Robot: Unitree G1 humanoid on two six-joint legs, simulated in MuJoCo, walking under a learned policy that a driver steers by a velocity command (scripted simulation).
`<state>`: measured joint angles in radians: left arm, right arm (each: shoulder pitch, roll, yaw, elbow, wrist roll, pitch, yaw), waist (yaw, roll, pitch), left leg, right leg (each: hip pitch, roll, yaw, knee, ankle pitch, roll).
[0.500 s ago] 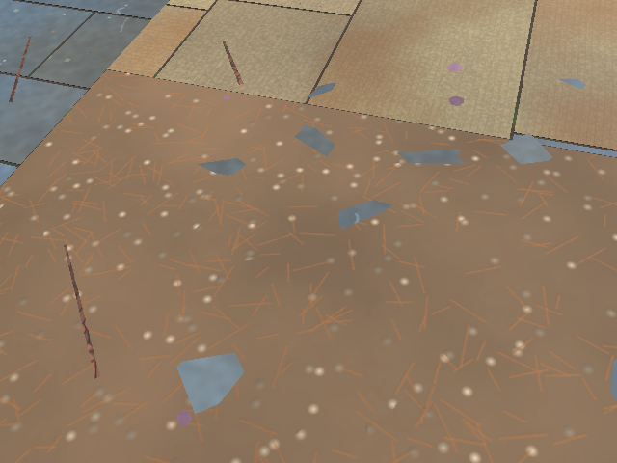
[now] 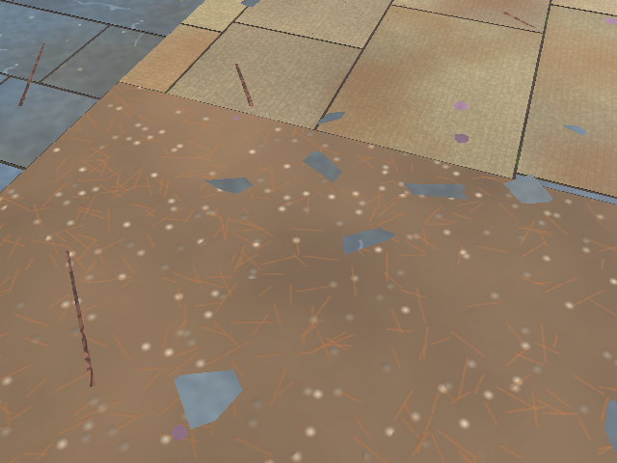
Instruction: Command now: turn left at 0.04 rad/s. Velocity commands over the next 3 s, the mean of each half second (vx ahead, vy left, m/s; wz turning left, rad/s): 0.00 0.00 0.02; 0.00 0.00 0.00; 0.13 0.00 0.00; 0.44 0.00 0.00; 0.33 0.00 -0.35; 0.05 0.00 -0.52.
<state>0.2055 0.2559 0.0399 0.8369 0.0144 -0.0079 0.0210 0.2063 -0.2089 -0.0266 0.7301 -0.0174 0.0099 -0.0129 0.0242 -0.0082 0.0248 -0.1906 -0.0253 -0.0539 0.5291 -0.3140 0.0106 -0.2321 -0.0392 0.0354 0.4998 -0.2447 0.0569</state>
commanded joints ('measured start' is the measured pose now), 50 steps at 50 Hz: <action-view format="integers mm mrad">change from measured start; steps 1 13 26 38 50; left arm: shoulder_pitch -8 12 28 53 83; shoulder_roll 98 102 83 61 41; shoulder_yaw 25 29 25 16 4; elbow -30 78 176 232 260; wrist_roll -3 -10 -14 -15 -16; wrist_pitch -10 0 8 12 12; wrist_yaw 7 24 32 35 35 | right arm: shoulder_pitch -9 28 64 94 125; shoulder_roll -122 -111 -108 -98 -82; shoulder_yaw -32 -31 -25 -13 -2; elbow -47 55 173 253 302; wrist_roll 2 9 14 17 18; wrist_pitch -17 -23 -22 -21 -19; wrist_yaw -4 -8 -18 -23 -24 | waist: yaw -5 -7 -9 -12 -16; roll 38 18 14 10 9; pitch -11 -14 10 25 36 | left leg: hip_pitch -60 -38 -34 -40 -47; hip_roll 80 54 37 30 26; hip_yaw -89 -51 -24 -10 0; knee -137 -130 -138 -147 -149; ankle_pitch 142 206 199 175 157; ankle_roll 33 25 14 9 5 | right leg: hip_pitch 44 68 66 58 45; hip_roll -11 -11 -1 8 14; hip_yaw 7 5 -6 -13 -17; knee -43 -49 -65 -73 -74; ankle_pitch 126 163 155 139 126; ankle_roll -3 -5 -15 -20 -25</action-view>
